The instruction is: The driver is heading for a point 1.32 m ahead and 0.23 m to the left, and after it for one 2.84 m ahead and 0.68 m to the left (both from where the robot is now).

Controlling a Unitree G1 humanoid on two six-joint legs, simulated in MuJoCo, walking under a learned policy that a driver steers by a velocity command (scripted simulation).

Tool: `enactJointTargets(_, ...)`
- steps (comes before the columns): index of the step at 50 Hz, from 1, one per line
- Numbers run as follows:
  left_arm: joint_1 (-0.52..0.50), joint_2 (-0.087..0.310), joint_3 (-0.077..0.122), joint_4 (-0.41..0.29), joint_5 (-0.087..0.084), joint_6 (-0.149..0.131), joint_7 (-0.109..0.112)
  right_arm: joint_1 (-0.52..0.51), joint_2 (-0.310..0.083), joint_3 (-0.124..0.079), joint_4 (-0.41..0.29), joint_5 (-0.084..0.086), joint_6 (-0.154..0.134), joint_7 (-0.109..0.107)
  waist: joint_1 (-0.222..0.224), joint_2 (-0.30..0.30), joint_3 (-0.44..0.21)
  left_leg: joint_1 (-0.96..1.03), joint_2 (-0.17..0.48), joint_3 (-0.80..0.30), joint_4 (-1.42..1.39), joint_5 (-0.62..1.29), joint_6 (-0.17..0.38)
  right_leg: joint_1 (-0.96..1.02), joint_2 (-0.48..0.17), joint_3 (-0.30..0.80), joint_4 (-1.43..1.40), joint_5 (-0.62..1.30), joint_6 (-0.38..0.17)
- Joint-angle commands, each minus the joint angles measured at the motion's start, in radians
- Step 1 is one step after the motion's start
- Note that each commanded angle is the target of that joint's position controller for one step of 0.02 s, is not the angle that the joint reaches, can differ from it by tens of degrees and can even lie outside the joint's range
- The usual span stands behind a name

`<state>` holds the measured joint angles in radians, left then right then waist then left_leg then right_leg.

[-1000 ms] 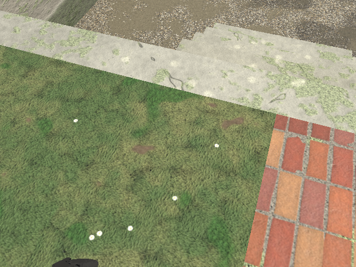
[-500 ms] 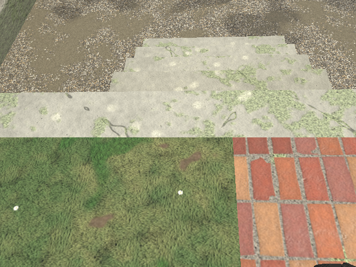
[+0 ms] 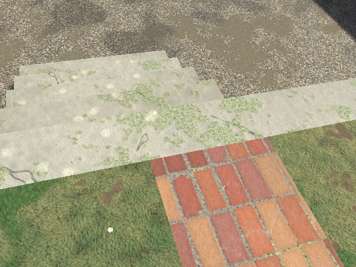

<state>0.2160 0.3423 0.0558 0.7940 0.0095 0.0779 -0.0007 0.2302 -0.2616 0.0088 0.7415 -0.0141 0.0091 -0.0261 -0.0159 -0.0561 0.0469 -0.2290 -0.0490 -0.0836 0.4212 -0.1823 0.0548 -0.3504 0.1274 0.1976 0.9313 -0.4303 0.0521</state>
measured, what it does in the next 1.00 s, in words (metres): walks ahead: right foot, then left foot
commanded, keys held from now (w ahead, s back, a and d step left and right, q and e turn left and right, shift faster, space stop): shift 0.40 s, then w+shift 0.60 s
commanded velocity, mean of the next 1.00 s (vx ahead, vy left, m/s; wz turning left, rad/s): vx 0.38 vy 0.00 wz -0.04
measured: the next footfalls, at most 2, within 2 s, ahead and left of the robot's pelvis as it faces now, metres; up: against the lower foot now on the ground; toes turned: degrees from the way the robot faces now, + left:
right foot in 0.16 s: +0.01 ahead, -0.11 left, +0.00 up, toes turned +6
left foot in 0.70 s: +0.14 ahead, +0.13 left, +0.00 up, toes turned +3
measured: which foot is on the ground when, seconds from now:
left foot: down 0.00-0.46, up 0.48-0.68, down 0.70-1.00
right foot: up 0.00-0.14, down 0.16-0.72, up 0.74-1.00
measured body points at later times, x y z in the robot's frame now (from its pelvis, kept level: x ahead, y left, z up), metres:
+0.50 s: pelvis +0.02 -0.01 +0.00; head +0.01 -0.01 +0.45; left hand +0.06 +0.25 -0.15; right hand +0.06 -0.28 -0.14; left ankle +0.02 +0.08 -0.73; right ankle -0.03 -0.12 -0.74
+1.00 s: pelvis +0.23 +0.06 -0.01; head +0.24 +0.06 +0.44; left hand +0.43 +0.29 -0.11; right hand +0.15 -0.19 -0.14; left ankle +0.10 +0.13 -0.75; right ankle +0.39 -0.09 -0.67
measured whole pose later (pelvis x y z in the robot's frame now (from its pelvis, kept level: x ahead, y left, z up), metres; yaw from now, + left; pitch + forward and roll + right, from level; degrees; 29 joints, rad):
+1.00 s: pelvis +0.23 +0.06 -0.01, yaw +0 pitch +2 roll +0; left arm 0.04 0.27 0.02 0.86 0.04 -0.04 -0.07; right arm 0.53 -0.20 -0.02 1.01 -0.01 -0.10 0.02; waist -0.06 -0.03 -0.02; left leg 0.11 -0.07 0.05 0.14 -0.28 0.07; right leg -0.75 -0.10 -0.04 0.91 -0.02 -0.05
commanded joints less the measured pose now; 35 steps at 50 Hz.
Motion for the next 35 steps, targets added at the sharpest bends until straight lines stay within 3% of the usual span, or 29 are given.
enactJointTargets(1,0.016,0.051,0.001,-0.015,-0.006,-0.003,0.008,0.017,-0.157,-0.04,-0.023,-0.002,-0.014,-0.001,0.0,0.238,-0.071,0.126,0.198,-0.208,-0.117,0.22,0.108,0.014,-0.025,-0.082,-0.173,-0.021,-0.002)
enactJointTargets(4,0.003,0.035,-0.014,0.017,-0.015,-0.011,0.021,0.045,-0.163,-0.045,0.007,-0.01,-0.004,0.002,-0.01,0.246,-0.064,0.103,0.2,-0.221,-0.105,0.243,0.121,0.108,-0.046,-0.138,-0.353,0.002,-0.029)
enactJointTargets(7,0.056,0.02,-0.026,0.069,-0.008,-0.033,0.037,0.045,-0.145,-0.04,0.035,-0.002,-0.002,0.001,0.03,0.188,-0.071,0.025,0.189,-0.212,-0.055,0.277,0.068,0.3,-0.085,-0.113,-0.657,0.277,-0.072)
enactJointTargets(8,0.049,0.054,-0.023,0.073,0.004,-0.044,0.043,0.06,-0.126,-0.033,0.037,0.002,-0.012,0.004,0.021,0.14,-0.101,-0.035,0.18,-0.202,-0.045,0.226,0.033,0.393,-0.157,-0.032,-0.657,0.33,-0.092)
enactJointTargets(9,0.013,0.115,-0.016,0.071,0.015,-0.052,0.045,0.084,-0.103,-0.029,0.031,0.012,-0.021,0.011,-0.022,0.021,-0.101,-0.07,0.111,-0.126,-0.028,0.128,0.005,0.389,-0.252,0.067,-0.598,0.469,-0.128)
enactJointTargets(10,-0.035,0.061,-0.032,0.084,0.005,-0.058,0.035,0.069,-0.092,-0.025,0.054,0.015,-0.016,0.007,-0.023,-0.017,-0.077,0.019,0.071,-0.073,-0.071,0.023,0.003,0.266,-0.271,0.047,-0.587,0.491,-0.155)
enactJointTargets(11,-0.049,0.026,-0.044,0.087,0.002,-0.065,0.029,0.048,-0.104,-0.028,0.07,0.007,-0.011,0.004,-0.013,-0.015,-0.051,0.049,0.071,-0.081,-0.079,0.04,0.003,0.235,-0.237,0.027,-0.591,0.42,-0.138)
enactJointTargets(13,-0.014,0.029,-0.047,0.124,0.003,-0.067,0.033,0.035,-0.12,-0.035,0.093,0.003,-0.006,0.005,0.004,-0.026,-0.029,0.069,0.087,-0.088,-0.066,0.114,0.009,0.216,-0.196,0.0,-0.603,0.367,-0.114)
enactJointTargets(20,0.007,0.017,-0.056,0.203,-0.001,-0.069,0.04,0.046,-0.088,-0.025,0.188,0.004,0.001,0.004,0.001,0.034,0.003,0.071,0.091,-0.087,-0.081,0.098,-0.003,0.195,-0.192,-0.002,-0.618,0.328,-0.119)
enactJointTargets(21,0.045,0.036,-0.047,0.215,0.001,-0.067,0.039,0.05,-0.098,-0.03,0.196,0.001,0.003,0.006,0.013,0.023,-0.037,0.064,0.054,-0.058,-0.041,-0.108,0.006,0.209,-0.175,0.002,-0.629,0.08,-0.141)
enactJointTargets(22,0.074,0.076,-0.031,0.218,0.004,-0.061,0.036,0.024,-0.122,-0.041,0.188,-0.008,0.007,0.013,0.035,-0.013,-0.011,-0.032,0.011,-0.03,0.035,-0.351,0.018,0.2,-0.187,0.066,-0.653,-0.228,-0.185)
enactJointTargets(23,0.122,0.109,-0.017,0.225,0.009,-0.059,0.031,-0.042,-0.129,-0.046,0.159,-0.016,0.008,0.025,0.071,-0.055,0.057,-0.192,-0.009,-0.006,0.128,-0.446,0.021,0.206,-0.256,0.193,-0.739,-0.466,-0.243)
enactJointTargets(24,0.133,0.137,-0.002,0.23,0.008,-0.064,0.027,-0.113,-0.088,-0.036,0.12,-0.015,0.003,0.035,0.09,-0.142,0.137,-0.31,-0.009,0.085,0.257,-0.32,0.01,0.217,-0.37,0.336,-0.837,-0.541,-0.304)
enactJointTargets(25,0.122,0.108,0.0,0.225,0.013,-0.076,0.023,-0.162,-0.097,-0.039,0.097,-0.013,-0.008,0.035,0.099,-0.119,0.188,-0.402,0.05,0.081,0.371,-0.24,0.004,0.219,-0.439,0.397,-0.876,-0.447,-0.336)
enactJointTargets(27,0.085,0.091,0.007,0.209,0.012,-0.106,0.017,-0.124,-0.119,-0.053,0.099,-0.017,-0.033,0.047,0.049,-0.028,0.11,-0.458,0.098,0.051,0.445,-0.174,-0.013,0.317,-0.418,0.323,-0.857,-0.245,-0.318)
enactJointTargets(29,0.046,0.093,0.014,0.196,-0.001,-0.134,0.014,-0.101,-0.119,-0.059,0.099,-0.012,-0.051,0.066,0.018,-0.038,0.038,-0.343,0.102,0.078,0.373,-0.135,-0.021,0.299,-0.35,0.178,-0.852,-0.126,-0.276)
enactJointTargets(32,0.021,0.103,0.023,0.191,0.0,-0.148,0.006,-0.086,-0.093,-0.058,0.086,0.001,-0.046,0.073,-0.007,-0.09,0.063,-0.069,0.078,0.145,0.186,-0.152,-0.011,0.089,-0.309,0.068,-0.838,-0.127,-0.25)
enactJointTargets(34,0.006,0.102,0.028,0.183,0.001,-0.145,0.002,0.06,-0.099,-0.069,0.132,-0.001,-0.047,0.06,-0.073,-0.005,0.066,0.18,0.028,0.22,0.095,-0.106,-0.007,-0.077,-0.288,0.027,-0.722,-0.144,-0.252)
enactJointTargets(35,-0.004,0.086,0.021,0.174,0.012,-0.152,-0.001,0.204,-0.13,-0.084,0.176,-0.005,-0.058,0.046,-0.136,0.084,0.025,0.368,0.022,0.194,0.066,-0.159,0.005,-0.183,-0.245,-0.017,-0.54,-0.045,-0.243)
Keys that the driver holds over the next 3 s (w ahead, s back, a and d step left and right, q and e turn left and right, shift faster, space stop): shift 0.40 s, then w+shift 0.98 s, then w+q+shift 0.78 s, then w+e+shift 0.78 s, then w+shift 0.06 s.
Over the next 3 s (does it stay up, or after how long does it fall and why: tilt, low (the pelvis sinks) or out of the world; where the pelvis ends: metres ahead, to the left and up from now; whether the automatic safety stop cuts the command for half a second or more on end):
stays up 1.96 0.42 -0.48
